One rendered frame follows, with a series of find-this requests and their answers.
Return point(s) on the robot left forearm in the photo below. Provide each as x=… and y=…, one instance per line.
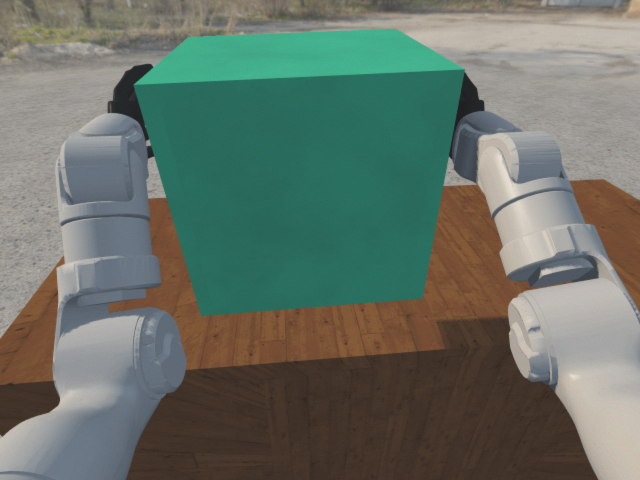
x=101, y=175

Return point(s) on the carton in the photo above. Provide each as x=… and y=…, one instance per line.
x=302, y=169

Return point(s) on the robot right forearm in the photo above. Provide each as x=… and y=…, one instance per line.
x=544, y=236

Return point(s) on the left robot hand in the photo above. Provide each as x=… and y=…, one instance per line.
x=125, y=100

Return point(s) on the left robot upper arm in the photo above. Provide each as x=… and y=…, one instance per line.
x=111, y=372

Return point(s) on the pedestal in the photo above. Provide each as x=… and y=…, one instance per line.
x=421, y=389

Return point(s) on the right robot hand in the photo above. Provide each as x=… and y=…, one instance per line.
x=468, y=103

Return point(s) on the right robot upper arm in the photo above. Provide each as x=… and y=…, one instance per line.
x=583, y=340

